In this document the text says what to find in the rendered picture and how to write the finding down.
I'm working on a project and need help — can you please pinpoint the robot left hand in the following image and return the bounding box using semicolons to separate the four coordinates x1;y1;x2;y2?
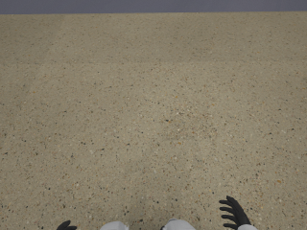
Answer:
57;219;78;230

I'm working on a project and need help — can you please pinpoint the robot right thigh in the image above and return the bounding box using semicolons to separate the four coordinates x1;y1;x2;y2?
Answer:
162;219;196;230

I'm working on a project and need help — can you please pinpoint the robot right hand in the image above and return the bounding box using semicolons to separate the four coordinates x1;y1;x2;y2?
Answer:
219;195;251;230

